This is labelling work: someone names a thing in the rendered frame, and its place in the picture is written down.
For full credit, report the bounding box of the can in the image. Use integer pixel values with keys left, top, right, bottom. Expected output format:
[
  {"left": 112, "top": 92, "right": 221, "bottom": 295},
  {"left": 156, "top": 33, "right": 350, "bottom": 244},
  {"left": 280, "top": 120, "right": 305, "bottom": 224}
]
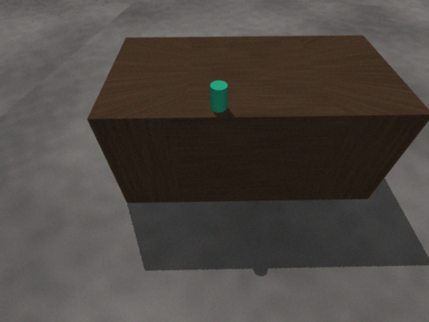
[{"left": 210, "top": 80, "right": 228, "bottom": 113}]

